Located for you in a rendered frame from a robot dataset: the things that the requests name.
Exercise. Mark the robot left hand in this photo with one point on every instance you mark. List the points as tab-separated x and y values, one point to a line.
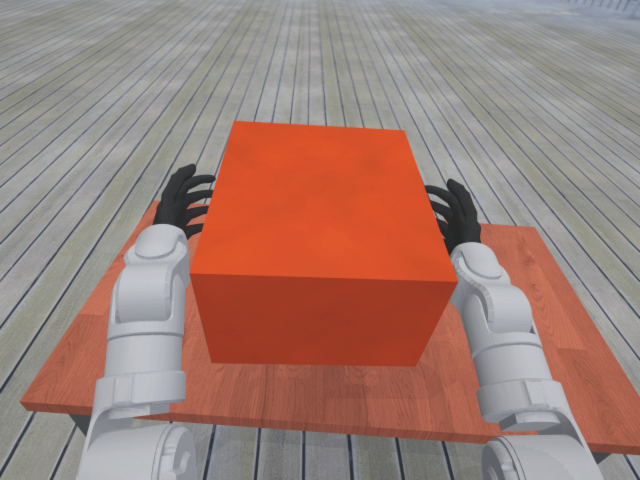
172	209

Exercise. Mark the robot right hand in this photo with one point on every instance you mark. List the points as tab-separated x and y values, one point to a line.
462	221

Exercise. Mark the robot right upper arm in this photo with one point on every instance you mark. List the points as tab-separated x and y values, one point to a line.
536	457

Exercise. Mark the table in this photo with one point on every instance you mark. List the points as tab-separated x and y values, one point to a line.
436	400

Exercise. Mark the robot left upper arm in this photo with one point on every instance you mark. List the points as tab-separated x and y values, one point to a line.
155	452

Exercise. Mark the right robot forearm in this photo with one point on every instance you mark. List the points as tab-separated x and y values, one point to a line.
516	387

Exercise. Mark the left robot forearm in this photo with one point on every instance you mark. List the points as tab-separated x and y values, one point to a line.
146	323

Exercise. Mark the carton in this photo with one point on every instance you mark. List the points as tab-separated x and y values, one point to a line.
319	247

